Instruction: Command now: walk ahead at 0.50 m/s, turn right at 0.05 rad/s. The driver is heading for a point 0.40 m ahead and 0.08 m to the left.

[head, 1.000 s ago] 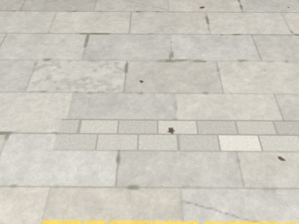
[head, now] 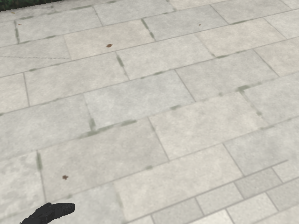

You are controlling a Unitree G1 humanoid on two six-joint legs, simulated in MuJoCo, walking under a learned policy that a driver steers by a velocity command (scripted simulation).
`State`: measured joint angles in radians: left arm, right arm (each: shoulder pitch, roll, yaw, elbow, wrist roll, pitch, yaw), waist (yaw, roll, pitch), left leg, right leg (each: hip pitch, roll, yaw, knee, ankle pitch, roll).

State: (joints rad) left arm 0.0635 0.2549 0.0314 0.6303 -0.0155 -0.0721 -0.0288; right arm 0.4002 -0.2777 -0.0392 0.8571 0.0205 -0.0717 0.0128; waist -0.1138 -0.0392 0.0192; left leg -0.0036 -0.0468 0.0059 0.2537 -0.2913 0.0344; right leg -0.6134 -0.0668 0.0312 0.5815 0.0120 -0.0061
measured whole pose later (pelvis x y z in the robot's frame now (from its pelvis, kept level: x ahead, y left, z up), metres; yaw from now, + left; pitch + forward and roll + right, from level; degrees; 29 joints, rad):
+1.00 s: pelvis +0.37 +0.01 -0.01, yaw +11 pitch +0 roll +1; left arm 0.23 0.23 0.04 0.92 0.02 0.01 0.03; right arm 0.14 -0.22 -0.03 0.86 -0.02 0.00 -0.01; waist 0.00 0.02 0.01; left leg -0.32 -0.03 0.02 0.49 -0.16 0.03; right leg -0.26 -0.05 0.02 0.56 -0.29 0.04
